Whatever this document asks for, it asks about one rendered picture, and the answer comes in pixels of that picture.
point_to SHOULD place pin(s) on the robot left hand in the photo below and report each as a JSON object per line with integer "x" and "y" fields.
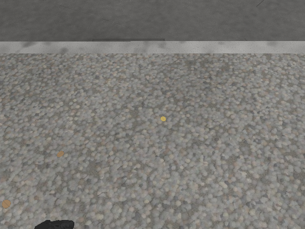
{"x": 56, "y": 224}

